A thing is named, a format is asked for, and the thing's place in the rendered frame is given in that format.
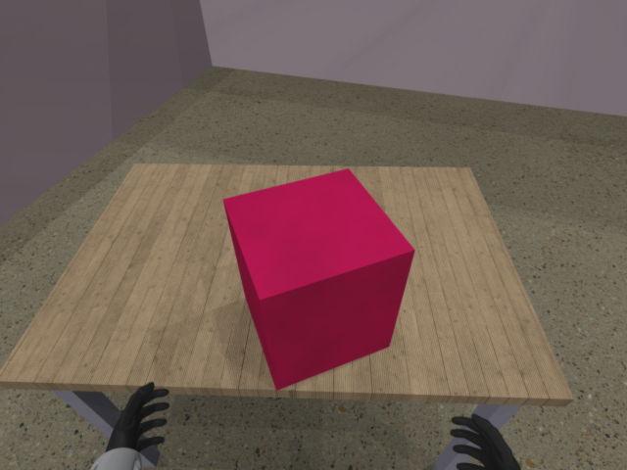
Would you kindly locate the carton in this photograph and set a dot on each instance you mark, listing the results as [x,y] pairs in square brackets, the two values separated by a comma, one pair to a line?
[323,269]

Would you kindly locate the right robot hand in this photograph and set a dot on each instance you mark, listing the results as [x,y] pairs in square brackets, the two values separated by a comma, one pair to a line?
[494,454]

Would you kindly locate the table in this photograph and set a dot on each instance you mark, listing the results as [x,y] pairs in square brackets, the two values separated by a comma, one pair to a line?
[154,294]

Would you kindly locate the left robot hand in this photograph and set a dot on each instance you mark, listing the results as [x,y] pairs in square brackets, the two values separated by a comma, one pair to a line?
[129,429]

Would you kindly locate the left robot forearm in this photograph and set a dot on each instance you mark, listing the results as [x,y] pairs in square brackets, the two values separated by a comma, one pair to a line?
[122,458]

